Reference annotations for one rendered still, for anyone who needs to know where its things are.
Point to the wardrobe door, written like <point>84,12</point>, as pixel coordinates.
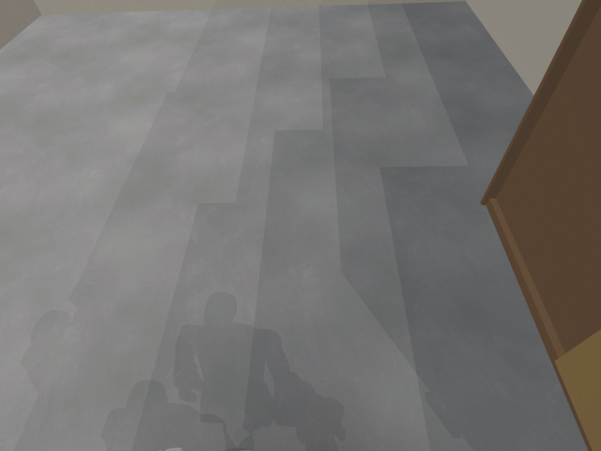
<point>580,369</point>
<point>551,199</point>

